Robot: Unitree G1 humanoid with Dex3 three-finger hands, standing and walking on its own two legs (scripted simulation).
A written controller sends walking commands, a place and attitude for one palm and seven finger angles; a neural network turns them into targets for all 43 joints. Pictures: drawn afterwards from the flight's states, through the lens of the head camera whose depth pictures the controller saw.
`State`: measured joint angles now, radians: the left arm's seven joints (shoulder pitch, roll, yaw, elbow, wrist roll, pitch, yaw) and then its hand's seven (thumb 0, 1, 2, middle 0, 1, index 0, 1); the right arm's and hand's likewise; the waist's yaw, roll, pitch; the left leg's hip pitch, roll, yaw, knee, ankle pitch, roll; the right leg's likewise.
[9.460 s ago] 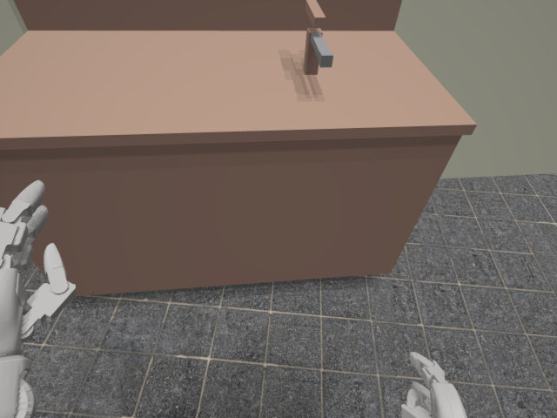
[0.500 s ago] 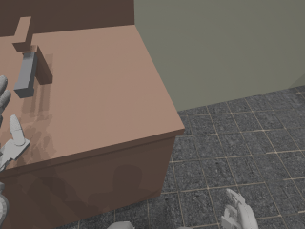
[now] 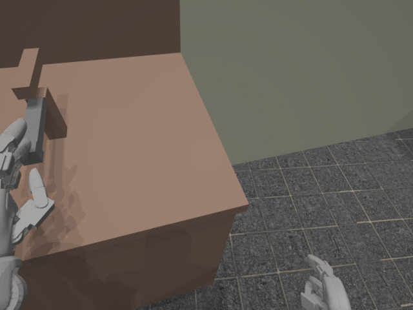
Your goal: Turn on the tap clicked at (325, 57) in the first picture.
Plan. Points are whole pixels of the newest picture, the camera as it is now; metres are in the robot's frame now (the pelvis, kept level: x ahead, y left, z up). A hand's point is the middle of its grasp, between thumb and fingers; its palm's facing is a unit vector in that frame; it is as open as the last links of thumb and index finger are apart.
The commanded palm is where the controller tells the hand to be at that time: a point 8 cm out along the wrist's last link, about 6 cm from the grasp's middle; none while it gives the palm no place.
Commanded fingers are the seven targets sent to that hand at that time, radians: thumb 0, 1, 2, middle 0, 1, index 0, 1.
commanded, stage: come to a stop and stand still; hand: left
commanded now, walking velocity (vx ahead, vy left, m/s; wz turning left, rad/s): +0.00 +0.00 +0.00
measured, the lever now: (30, 153) +0.32 +0.33 +0.14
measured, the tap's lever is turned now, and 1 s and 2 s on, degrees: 2 2 2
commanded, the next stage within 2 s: look again from close up in 1.02 s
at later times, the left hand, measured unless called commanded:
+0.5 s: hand (33, 206) +0.22 +0.26 +0.15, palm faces +0.38 -0.86 -0.34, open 7.5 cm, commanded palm +0.15 +0.29 +0.18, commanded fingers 0.00 0.90 0.90 -0.20 -0.30 -0.20 -0.30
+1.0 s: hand (13, 191) +0.23 +0.28 +0.17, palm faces +0.41 -0.86 -0.32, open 7.5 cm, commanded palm +0.17 +0.32 +0.18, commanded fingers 0.00 0.90 0.90 -0.20 -0.30 -0.20 -0.30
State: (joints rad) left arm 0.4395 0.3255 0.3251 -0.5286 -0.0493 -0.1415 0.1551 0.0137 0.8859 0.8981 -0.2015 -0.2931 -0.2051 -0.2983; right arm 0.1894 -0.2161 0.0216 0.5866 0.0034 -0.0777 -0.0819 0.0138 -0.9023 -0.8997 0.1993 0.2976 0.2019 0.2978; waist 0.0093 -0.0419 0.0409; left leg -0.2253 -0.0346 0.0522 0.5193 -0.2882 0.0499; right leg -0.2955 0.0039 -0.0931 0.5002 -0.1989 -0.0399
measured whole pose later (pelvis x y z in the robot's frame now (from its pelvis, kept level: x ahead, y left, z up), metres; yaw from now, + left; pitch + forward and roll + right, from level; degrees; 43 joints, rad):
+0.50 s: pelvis -0.01 +0.01 +0.00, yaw -1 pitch -1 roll -1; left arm 0.36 0.37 0.36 -0.40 -0.03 -0.23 0.09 0.01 0.88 0.90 -0.21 -0.29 -0.21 -0.30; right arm 0.28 -0.18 0.05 0.60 0.00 -0.15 -0.02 0.01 -0.90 -0.90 0.20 0.30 0.20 0.30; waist 0.03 -0.06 0.06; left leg -0.22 -0.03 0.06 0.51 -0.27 0.07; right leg -0.27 0.02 -0.08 0.44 -0.15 -0.03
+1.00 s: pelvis +0.01 +0.04 +0.00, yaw +0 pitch -2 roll -2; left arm 0.38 0.35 0.35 -0.50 -0.04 -0.22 0.10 0.01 0.89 0.90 -0.21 -0.30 -0.20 -0.30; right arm 0.19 -0.18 0.03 0.56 0.00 -0.12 -0.01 0.01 -0.90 -0.90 0.20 0.30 0.20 0.30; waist 0.05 -0.04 0.08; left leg -0.16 -0.06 0.07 0.49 -0.29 0.09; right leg -0.22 -0.02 -0.07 0.45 -0.19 0.01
